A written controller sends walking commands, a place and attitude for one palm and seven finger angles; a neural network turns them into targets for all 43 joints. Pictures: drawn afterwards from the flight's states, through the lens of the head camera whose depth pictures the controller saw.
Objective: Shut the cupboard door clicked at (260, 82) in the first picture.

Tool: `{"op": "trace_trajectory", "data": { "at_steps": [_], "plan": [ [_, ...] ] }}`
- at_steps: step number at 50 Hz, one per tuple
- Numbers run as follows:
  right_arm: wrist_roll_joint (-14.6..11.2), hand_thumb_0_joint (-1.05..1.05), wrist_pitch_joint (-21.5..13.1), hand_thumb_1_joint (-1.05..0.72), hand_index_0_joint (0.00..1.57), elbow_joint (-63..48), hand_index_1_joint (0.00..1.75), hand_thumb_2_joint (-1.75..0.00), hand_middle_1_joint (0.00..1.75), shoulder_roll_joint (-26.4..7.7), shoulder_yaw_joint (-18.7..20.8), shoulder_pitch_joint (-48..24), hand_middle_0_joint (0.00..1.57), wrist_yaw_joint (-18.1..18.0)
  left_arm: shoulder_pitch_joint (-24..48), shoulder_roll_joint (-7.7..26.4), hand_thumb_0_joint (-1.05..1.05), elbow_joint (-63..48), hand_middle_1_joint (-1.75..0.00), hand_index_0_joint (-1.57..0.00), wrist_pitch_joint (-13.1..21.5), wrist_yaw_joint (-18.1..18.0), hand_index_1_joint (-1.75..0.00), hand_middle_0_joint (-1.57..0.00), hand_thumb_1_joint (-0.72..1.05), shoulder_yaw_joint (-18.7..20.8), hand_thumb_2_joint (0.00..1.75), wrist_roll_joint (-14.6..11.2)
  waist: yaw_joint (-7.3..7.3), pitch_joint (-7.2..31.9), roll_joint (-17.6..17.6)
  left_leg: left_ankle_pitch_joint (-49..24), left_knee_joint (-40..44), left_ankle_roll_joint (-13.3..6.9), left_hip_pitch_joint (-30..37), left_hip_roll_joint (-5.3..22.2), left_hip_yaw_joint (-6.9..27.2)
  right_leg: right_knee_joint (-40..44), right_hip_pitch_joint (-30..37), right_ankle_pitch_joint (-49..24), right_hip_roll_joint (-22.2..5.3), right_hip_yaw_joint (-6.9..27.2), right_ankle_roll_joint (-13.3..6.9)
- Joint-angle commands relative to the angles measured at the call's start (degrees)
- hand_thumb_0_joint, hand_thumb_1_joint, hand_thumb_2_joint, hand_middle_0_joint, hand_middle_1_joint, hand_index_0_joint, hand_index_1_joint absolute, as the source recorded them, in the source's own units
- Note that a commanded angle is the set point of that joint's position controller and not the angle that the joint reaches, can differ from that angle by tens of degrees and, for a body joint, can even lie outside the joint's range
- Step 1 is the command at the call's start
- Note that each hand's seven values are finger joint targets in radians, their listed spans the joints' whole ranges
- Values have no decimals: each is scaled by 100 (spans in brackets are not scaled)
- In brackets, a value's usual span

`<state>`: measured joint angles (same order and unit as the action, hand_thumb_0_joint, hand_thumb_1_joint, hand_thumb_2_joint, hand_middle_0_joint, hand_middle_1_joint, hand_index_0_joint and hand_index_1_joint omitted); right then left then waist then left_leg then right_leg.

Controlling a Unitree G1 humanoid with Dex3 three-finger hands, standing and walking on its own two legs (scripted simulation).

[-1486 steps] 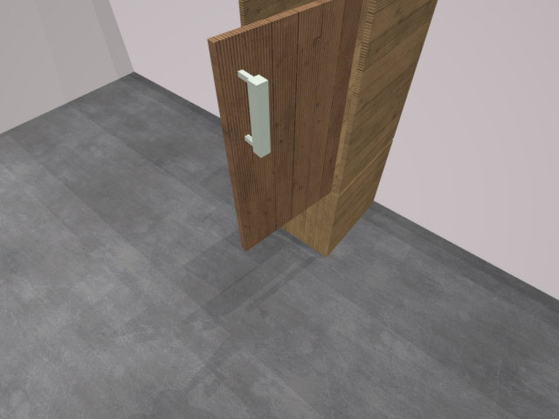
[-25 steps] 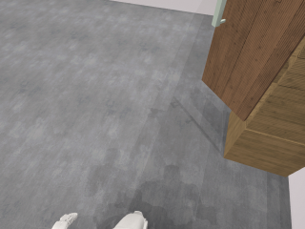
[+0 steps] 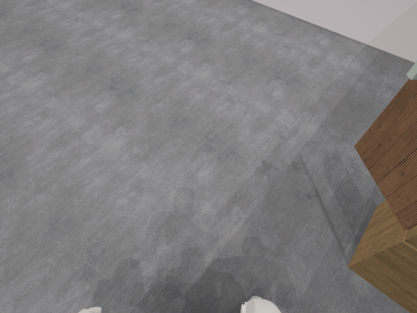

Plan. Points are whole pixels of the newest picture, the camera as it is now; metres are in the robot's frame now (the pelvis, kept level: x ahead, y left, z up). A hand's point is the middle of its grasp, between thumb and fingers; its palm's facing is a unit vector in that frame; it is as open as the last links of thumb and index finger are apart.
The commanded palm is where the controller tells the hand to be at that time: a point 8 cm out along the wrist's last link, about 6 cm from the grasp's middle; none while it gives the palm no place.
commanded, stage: walk to a spot facing it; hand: left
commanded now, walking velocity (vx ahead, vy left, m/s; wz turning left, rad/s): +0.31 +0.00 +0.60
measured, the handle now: out of the picture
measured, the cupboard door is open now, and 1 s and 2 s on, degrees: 48 48 48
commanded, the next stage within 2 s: turn to face it in 0.94 s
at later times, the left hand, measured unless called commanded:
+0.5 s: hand out of the picture +0.05 +0.16 -0.17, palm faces +0.41 -0.89 -0.19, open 7.4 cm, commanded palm none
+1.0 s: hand (92, 199) +0.38 +0.33 -0.15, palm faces +0.42 -0.89 -0.19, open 7.4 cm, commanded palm none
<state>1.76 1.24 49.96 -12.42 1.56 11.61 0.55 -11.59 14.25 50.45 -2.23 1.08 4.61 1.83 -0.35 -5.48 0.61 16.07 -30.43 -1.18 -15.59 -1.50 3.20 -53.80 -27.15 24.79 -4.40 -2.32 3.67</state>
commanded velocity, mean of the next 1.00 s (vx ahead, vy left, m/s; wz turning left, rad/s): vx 0.32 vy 0.00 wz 0.43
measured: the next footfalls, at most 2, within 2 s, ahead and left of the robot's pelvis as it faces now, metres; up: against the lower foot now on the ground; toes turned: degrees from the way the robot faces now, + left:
right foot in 0.12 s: +0.12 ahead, -0.14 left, +0.00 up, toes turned +1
left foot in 0.56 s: +0.26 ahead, +0.16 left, +0.00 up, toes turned +29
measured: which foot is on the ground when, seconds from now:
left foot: down 0.00-0.12, up 0.14-0.54, down 0.56-1.00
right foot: up 0.00-0.10, down 0.12-0.56, up 0.58-1.00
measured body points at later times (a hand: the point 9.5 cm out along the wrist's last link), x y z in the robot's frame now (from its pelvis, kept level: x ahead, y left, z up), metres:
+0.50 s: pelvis +0.15 +0.01 +0.00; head +0.20 +0.03 +0.44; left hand +0.03 +0.21 -0.15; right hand +0.34 -0.18 -0.14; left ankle +0.20 +0.14 -0.70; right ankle +0.08 -0.14 -0.74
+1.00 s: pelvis +0.34 +0.11 +0.00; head +0.37 +0.12 +0.45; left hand +0.36 +0.37 -0.13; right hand +0.41 -0.11 -0.15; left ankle +0.22 +0.15 -0.74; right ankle +0.49 +0.03 -0.72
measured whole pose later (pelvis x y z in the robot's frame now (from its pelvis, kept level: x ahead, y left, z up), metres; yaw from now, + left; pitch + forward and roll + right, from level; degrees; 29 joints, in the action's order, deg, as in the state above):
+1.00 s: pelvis +0.34 +0.11 +0.00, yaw +28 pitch +1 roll +1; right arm 1.2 -2.2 59.6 -8.7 1.6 22.3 -0.3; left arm -6.4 11.3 51.6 1.2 1.8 3.3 2.0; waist -3.2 -3.1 1.5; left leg 19.3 -21.6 -3.1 -2.9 -3.3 -1.4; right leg -34.9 -26.1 8.1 -4.6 -2.9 1.7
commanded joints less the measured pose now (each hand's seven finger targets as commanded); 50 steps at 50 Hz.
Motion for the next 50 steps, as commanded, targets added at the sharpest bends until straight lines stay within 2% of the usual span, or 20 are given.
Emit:
{"op": "trace_trajectory", "data": {
  "at_steps": [1,4,5,6,7,8,10,13,16,22,24,26,27,28,29,31,34,47,48,50],
  "plan": [
    [40,0,-111,-90,20,-245,30,-90,30,-1237,431,103,20,-74,141,373,0,-608,-30,-20,236,29,-30,-20,90,65,90,-6,-97,380,-940,1407,1404,-827,-110,1099,1644,1215,431,-391,280,-194,-5],
    [-25,0,-110,-90,20,-295,30,-90,30,-1033,420,-214,20,-55,-847,619,0,-347,-30,-20,344,12,-30,-20,90,180,90,18,465,449,-407,1805,352,-539,-1588,546,1278,2519,2553,-616,338,-56,-45],
    [-91,0,-146,-90,20,-392,30,-90,30,-622,333,-187,20,-42,-1391,1064,0,-235,-30,-20,417,-74,-30,-20,90,286,90,83,726,724,885,2065,-1143,-231,-2654,-78,577,3499,3576,849,-868,1321,-354],
    [-74,0,-184,-90,20,-567,30,-90,30,-389,300,-283,20,-35,-1630,1389,0,-244,-30,-20,398,-134,-30,-20,90,310,90,70,847,651,1994,2231,-2980,-5,-3104,-452,-31,4545,3387,2038,-2246,3357,-924],
    [14,0,-155,-90,20,-549,30,-90,30,-644,380,-201,20,6,-1290,1339,0,-319,-30,-20,413,-165,-30,-20,90,286,90,16,506,425,1480,1799,-3969,-5,-3076,-40,260,4782,2587,2752,-2444,3668,-1152],
    [32,0,-174,-90,20,-458,30,-90,30,-588,396,-195,20,30,-891,1125,0,-365,-30,-20,465,-199,-30,-20,90,260,90,28,321,224,1421,1255,-4416,8,-3146,178,342,4798,2184,2707,-2338,3602,-1152],
    [40,0,-131,-90,20,-210,30,-90,30,-453,373,-109,20,141,-367,596,0,-373,-30,-20,545,-201,-30,-20,90,125,90,21,-3,119,599,284,-4328,116,-2645,517,127,4471,1743,829,-1775,1559,-890],
    [-10,0,-70,-90,20,-119,30,-90,30,-215,318,-94,20,205,-718,378,0,-123,-30,-20,655,-204,-30,-20,90,83,90,1,13,243,845,-72,-3804,200,-2487,511,-271,4095,2212,-1826,-1427,87,-783],
    [-14,0,-55,-90,20,-206,30,-90,30,-71,253,-444,20,252,-1140,357,0,124,-30,-20,685,-225,-30,-20,90,74,90,11,134,188,794,-79,-3113,158,-2576,498,-566,3937,2705,-3125,-1432,-464,-743],
    [-12,0,-129,-90,20,-474,30,-90,30,-84,163,-1157,20,340,-1424,524,0,332,-30,-20,669,-241,-30,-20,90,86,90,11,281,82,849,-33,-1367,-74,-2099,448,-974,3658,3128,-3872,-1682,-916,-754],
    [-10,0,-196,-90,20,-401,30,-90,30,-211,197,-739,20,304,-1268,678,0,322,-30,-20,664,-233,-30,-20,90,124,90,17,38,336,839,317,-920,-267,-1196,212,-1173,2960,3045,-4834,-1769,-1105,-733],
    [35,0,-234,-90,20,-60,30,-90,30,-616,317,630,20,224,-1028,847,0,237,-30,-20,628,-200,-30,-20,90,140,90,-67,-668,1107,445,-220,-226,-441,1092,-90,-1279,1117,2082,-4485,-1465,-1546,-487],
    [95,0,-249,-90,20,65,30,-90,30,-1323,492,1397,20,131,-1120,581,0,82,-30,-20,596,-113,-30,-20,90,145,90,-85,-993,1750,-799,21,72,-940,2636,1090,568,-658,526,-2168,-909,-1531,-217],
    [54,0,-246,-90,20,150,30,-90,30,-1873,628,1814,20,44,-780,350,0,-285,-30,-20,573,-51,-30,-20,90,45,90,-112,-1053,1954,-1513,-387,957,-1591,3307,2463,2899,-2152,-1136,918,-140,-895,-76],
    [-17,0,-223,-90,20,153,30,-90,30,-1911,588,1754,20,-8,-153,458,0,-577,-30,-20,551,-108,-30,-20,90,29,90,-88,-997,1539,-466,101,1287,-1640,2570,2757,3178,-2587,-1428,801,-242,-176,-190],
    [-19,0,-311,-90,20,-120,30,-90,30,-1335,435,696,20,-90,-282,211,0,-303,-30,-20,507,-117,-30,-20,90,43,90,-26,-529,767,-768,1324,1608,-1243,1054,2228,2186,-2361,-1400,18,-588,120,-223],
    [-4,0,-433,-90,20,-62,30,-90,30,-773,251,264,20,-129,-815,92,0,103,-30,-20,390,-17,-30,-20,90,50,90,59,-65,538,-760,561,1743,-962,184,1549,1146,-1436,-650,-675,-546,116,-169],
    [-22,0,-506,-90,20,691,30,-90,30,-515,243,1165,20,-158,658,49,0,-287,-30,-20,436,37,-30,-20,90,-64,90,-11,-191,116,-513,-1751,1539,-1027,998,1296,526,1832,100,-1692,52,-137,-203],
    [-26,0,-486,-90,20,733,30,-90,30,-509,237,1216,20,-167,598,65,0,-271,-30,-20,457,29,-30,-20,90,-65,90,-13,-165,138,-574,-2010,1335,-967,974,1245,523,2019,414,-1638,168,-217,-249],
    [-87,0,-475,-90,20,760,30,-90,30,-454,229,1111,20,-164,-319,311,0,-36,-30,-20,536,-22,-30,-20,90,29,90,-7,315,504,-212,-2415,200,-660,410,955,388,2719,2081,-1972,192,-101,-370]
  ]
}}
